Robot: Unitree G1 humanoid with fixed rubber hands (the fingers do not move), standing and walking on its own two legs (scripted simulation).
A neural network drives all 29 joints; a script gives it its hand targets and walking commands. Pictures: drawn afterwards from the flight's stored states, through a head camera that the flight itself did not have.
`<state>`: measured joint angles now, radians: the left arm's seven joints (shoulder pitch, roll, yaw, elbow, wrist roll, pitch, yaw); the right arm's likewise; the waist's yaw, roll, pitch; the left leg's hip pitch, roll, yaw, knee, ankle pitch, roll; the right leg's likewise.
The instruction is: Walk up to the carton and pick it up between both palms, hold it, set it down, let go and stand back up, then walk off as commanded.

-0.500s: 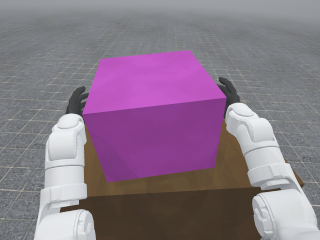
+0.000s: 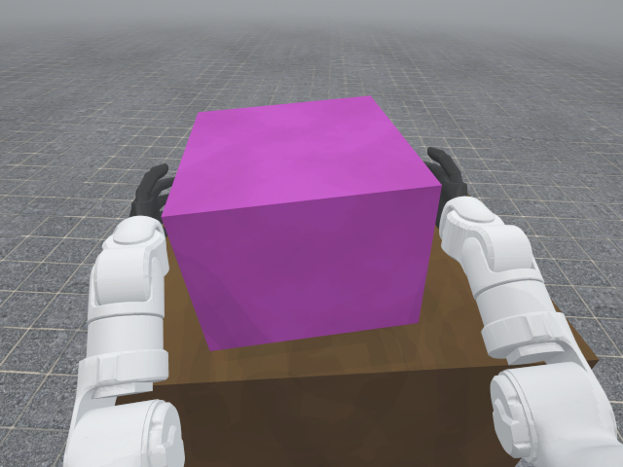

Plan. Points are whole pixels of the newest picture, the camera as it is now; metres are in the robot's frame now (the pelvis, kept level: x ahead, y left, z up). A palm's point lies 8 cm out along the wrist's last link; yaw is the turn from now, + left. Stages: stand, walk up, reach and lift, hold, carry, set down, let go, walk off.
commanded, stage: hold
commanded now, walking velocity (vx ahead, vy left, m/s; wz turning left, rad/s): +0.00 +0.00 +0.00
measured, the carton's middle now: (299, 209) +0.44 +0.00 +0.17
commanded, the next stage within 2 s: none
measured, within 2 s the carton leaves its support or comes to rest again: neither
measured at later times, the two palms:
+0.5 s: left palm (151, 228) +0.36 +0.18 +0.21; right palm (453, 208) +0.36 -0.19 +0.22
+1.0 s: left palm (150, 227) +0.36 +0.19 +0.21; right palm (449, 206) +0.36 -0.19 +0.22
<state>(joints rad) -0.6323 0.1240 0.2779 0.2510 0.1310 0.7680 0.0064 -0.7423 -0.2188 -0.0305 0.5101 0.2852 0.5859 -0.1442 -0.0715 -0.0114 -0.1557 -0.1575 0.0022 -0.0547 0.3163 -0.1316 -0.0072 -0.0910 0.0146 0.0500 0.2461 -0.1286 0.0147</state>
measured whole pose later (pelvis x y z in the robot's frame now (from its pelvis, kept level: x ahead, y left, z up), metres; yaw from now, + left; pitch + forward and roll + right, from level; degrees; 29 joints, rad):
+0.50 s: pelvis +0.00 -0.01 +0.00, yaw +0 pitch -2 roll -1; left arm -0.62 0.12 0.29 0.23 0.13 0.77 0.01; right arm -0.73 -0.22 -0.02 0.50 0.28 0.58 -0.14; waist -0.07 -0.01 -0.16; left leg -0.15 0.01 -0.05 0.31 -0.13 -0.02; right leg -0.09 0.03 0.05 0.25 -0.12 0.01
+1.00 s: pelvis +0.00 +0.00 +0.00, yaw +0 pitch -1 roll -1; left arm -0.62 0.11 0.28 0.23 0.13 0.77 0.01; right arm -0.73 -0.22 -0.02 0.50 0.29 0.58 -0.14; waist -0.07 -0.01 -0.16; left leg -0.16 0.01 -0.05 0.31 -0.13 -0.01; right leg -0.10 0.02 0.05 0.24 -0.13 0.01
